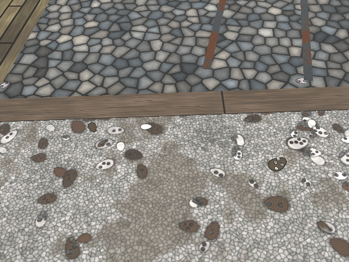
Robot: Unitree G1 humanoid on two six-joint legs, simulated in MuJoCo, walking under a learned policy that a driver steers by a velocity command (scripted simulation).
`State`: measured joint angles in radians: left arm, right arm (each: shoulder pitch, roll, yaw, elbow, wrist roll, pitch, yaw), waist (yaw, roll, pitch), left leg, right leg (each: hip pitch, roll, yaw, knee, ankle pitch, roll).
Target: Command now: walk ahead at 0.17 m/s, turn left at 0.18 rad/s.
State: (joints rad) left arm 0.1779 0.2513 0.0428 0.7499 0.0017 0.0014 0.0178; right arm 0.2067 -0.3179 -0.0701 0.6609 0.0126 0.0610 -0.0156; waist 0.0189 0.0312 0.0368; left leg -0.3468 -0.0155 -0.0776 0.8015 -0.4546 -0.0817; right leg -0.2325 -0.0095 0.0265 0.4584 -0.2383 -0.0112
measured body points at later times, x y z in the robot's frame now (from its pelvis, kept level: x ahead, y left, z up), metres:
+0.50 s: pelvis +0.16 -0.02 -0.02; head +0.20 -0.02 +0.43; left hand +0.41 +0.18 -0.11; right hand +0.11 -0.30 -0.14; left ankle -0.03 +0.13 -0.74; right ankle +0.30 -0.15 -0.73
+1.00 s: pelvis +0.38 -0.07 -0.01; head +0.41 -0.09 +0.44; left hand +0.60 +0.16 -0.11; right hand +0.46 -0.39 -0.09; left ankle +0.53 -0.01 -0.74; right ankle +0.30 -0.14 -0.74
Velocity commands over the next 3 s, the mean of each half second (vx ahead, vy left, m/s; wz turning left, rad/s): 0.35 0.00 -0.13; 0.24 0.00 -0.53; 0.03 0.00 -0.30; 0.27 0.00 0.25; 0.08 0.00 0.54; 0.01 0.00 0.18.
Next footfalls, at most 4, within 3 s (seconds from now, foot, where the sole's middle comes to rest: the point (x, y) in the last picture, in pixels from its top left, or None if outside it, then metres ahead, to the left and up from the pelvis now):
0.08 left None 0.01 0.13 -0.78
0.52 right None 0.34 -0.15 -0.78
1.02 left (202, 239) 0.57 -0.03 -0.78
1.38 right None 0.38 -0.21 -0.78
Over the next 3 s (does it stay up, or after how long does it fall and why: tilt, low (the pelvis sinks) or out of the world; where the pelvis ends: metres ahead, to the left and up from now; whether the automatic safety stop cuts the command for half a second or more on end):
stays up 0.74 -0.18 -0.01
